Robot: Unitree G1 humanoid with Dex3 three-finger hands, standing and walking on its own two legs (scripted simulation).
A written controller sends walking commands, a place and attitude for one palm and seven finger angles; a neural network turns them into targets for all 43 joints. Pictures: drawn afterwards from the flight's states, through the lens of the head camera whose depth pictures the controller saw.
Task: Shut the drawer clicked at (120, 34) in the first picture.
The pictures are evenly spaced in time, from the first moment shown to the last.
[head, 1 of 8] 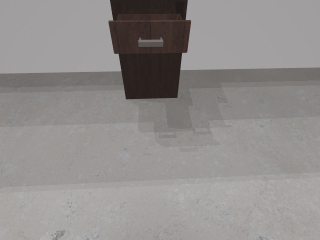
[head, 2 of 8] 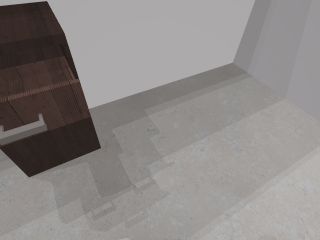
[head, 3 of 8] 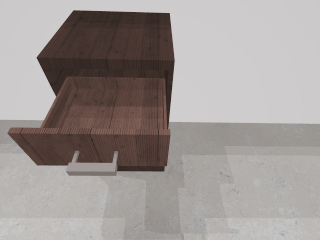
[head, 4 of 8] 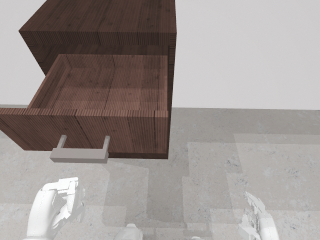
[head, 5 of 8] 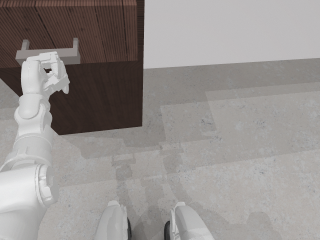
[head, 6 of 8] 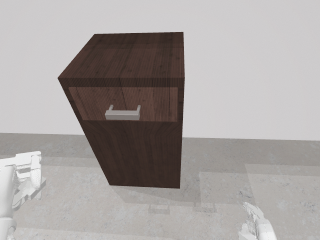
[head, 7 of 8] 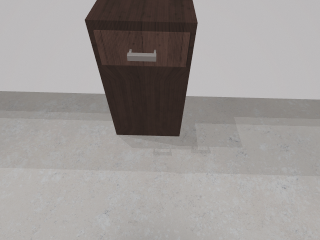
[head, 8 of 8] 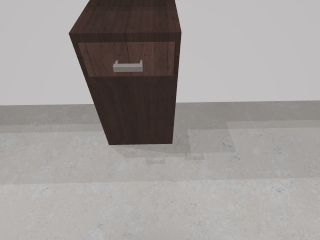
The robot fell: no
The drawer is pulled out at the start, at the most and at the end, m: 0.30 0.30 0.00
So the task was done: yes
